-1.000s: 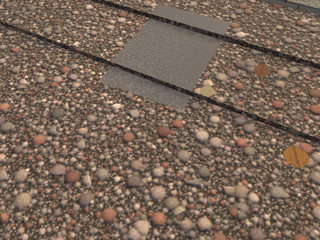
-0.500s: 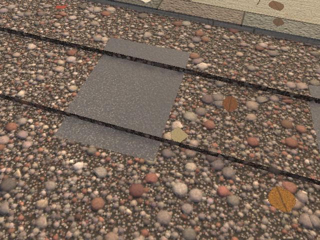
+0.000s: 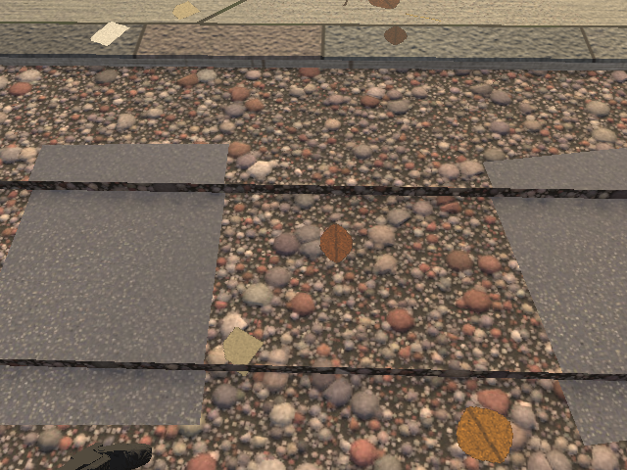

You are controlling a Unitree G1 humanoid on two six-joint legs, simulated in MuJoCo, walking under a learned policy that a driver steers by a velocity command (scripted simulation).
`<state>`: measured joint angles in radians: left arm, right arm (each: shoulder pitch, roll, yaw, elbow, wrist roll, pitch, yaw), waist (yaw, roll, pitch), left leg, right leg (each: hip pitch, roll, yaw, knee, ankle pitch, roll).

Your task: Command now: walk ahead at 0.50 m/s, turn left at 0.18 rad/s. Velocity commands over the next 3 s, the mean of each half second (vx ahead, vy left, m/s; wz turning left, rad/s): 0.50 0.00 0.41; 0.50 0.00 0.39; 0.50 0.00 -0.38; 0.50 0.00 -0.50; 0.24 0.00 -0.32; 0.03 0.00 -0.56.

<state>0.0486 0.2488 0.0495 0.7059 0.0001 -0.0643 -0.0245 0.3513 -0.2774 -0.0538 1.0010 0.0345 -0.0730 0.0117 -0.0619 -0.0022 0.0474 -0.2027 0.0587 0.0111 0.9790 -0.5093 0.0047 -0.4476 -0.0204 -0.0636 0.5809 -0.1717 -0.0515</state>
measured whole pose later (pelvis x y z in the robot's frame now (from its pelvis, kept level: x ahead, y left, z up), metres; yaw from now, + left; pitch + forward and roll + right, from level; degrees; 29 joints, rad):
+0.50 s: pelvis +0.27 +0.07 -0.01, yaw +16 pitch +2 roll -2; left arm 0.29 0.27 0.08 0.89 0.00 -0.05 0.03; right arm 0.07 -0.28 -0.08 0.78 0.03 -0.04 0.05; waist 0.02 0.01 0.05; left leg -0.52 -0.01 0.07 0.68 -0.18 0.12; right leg -0.05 -0.10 -0.19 0.83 -0.50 0.05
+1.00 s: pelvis +0.55 +0.14 +0.02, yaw +28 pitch +2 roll -3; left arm 0.08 0.25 0.05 0.75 0.00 -0.12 -0.03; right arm 0.33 -0.28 -0.05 0.80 0.01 -0.04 -0.01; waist -0.02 0.04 0.01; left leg -0.19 -0.05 -0.13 0.85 -0.38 0.05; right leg -0.52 0.03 -0.04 0.63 -0.15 -0.03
